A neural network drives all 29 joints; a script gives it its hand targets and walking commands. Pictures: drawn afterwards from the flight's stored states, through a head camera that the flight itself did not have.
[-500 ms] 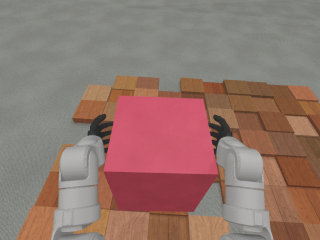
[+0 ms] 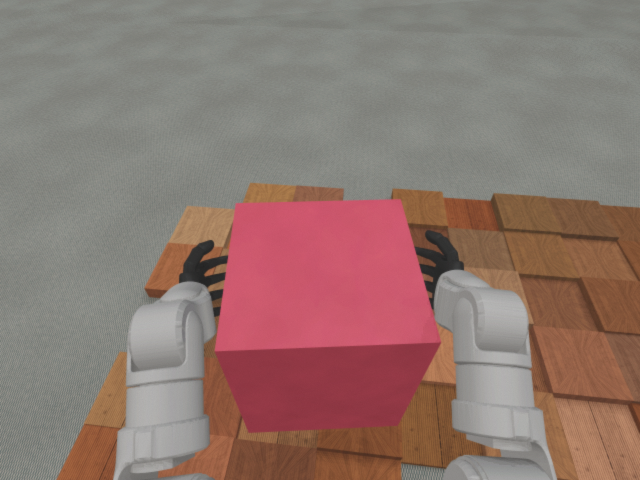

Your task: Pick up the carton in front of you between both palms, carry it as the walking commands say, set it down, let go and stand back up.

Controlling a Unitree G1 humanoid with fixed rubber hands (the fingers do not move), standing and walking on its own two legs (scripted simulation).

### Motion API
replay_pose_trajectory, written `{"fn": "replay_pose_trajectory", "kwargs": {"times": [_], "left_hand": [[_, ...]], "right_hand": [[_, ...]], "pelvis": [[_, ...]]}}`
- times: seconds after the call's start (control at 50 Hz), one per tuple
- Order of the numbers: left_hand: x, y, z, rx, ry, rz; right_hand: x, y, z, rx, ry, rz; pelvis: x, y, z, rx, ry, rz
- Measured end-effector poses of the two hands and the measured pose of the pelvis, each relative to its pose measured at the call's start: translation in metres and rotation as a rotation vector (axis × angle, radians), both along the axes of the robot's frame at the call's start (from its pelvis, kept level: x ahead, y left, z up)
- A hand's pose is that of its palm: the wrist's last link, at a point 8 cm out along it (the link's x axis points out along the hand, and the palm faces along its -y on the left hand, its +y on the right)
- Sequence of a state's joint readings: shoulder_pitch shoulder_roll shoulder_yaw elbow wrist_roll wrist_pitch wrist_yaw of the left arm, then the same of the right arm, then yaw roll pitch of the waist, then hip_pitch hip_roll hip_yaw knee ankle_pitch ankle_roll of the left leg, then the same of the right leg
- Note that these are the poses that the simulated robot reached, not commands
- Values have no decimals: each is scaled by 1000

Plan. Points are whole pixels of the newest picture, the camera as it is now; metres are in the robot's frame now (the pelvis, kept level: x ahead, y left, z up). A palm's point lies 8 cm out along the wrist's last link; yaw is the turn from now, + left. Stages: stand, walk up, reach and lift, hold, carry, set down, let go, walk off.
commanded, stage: carry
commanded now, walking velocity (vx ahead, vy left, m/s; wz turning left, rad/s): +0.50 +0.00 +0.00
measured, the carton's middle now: (321, 321) +0.34 +0.02 +0.03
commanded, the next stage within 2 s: none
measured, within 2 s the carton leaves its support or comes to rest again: neither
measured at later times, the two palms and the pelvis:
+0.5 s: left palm (250, 87) +0.65 +0.13 +0.20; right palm (446, 95) +0.62 -0.17 +0.20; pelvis +0.30 +0.02 +0.04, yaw -2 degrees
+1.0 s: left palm (269, 34) +0.97 +0.14 +0.17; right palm (404, 32) +0.99 -0.16 +0.17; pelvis +0.62 -0.03 +0.05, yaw +0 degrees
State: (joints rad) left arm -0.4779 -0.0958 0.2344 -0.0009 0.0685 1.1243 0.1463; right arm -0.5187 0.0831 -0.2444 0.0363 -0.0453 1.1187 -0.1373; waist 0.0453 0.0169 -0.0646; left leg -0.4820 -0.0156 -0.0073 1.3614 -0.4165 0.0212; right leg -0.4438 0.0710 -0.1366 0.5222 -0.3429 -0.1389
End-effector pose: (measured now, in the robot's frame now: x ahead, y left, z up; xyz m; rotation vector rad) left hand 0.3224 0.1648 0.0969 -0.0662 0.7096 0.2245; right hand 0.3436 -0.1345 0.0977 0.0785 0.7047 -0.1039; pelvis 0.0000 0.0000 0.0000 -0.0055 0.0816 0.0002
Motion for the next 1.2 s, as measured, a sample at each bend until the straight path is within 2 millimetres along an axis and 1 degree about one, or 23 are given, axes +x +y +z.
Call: {"fn": "replay_pose_trajectory", "kwargs": {"times": [0.04,0.1,0.16,0.22,0.32,0.42,0.46,0.54,0.58,0.62,0.66,0.7,0.78,0.88,0.96,1.0,1.06,1.1,1.14,1.18,1.2], "left_hand": [[14,5,-3,-11,8,24],[44,6,3,-17,-18,31],[83,2,13,-16,-52,11],[126,-4,24,-14,-81,-20],[204,-13,43,-1,-143,-106],[274,-30,75,-17,-166,-175],[300,-33,90,-24,-180,-172],[354,-33,114,-24,-203,-147],[381,-33,121,-25,-203,-128],[409,-34,124,-23,-200,-107],[438,-36,125,-16,-198,-86],[465,-39,122,-1,-184,-63],[509,-38,108,7,-96,-17],[568,-34,96,-17,-57,28],[620,-30,82,-31,-51,26],[647,-26,73,-25,-52,22],[691,-16,58,-21,-71,14],[725,-9,48,-22,-95,2],[763,-3,36,-30,-119,-24],[795,-3,20,-43,-97,-48],[808,-4,12,-47,-74,-60]], "right_hand": [[18,5,-4,9,10,6],[47,6,0,17,-15,1],[77,1,8,10,-49,-14],[110,-4,17,2,-80,-37],[169,-13,40,-26,-142,-102],[218,-28,74,-42,-162,-153],[245,-31,91,-44,-177,-152],[308,-33,119,-46,-200,-126],[341,-33,128,-44,-201,-109],[375,-34,131,-39,-198,-91],[411,-37,131,-33,-197,-69],[446,-39,124,-22,-184,-44],[503,-39,108,13,-96,-16],[568,-34,95,48,-52,-25],[619,-29,80,47,-46,-27],[646,-25,70,44,-48,-26],[688,-16,56,37,-69,-26],[719,-9,48,23,-94,-28],[750,-4,40,-7,-120,-37],[776,-3,28,-44,-100,-44],[785,-5,20,-53,-77,-53]], "pelvis": [[18,-3,5,8,2,2],[48,-5,11,20,9,3],[82,-4,16,29,18,2],[121,1,18,37,20,-6],[190,15,17,32,-15,-39],[251,21,31,15,-21,-33],[275,20,37,9,-14,-33],[325,12,43,3,0,-30],[353,5,44,1,4,-27],[383,-3,41,0,5,-26],[413,-14,35,2,0,-24],[441,-23,29,-9,-7,-17],[484,-34,38,4,1,-11],[540,-39,52,10,24,1],[592,-35,52,3,30,-1],[622,-31,47,-6,26,-3],[671,-21,34,-25,15,-9],[707,-13,21,-44,-3,-15],[743,-6,4,-39,-22,-19],[766,-3,-3,-10,-19,-10],[777,0,-3,-9,-17,-10]]}}
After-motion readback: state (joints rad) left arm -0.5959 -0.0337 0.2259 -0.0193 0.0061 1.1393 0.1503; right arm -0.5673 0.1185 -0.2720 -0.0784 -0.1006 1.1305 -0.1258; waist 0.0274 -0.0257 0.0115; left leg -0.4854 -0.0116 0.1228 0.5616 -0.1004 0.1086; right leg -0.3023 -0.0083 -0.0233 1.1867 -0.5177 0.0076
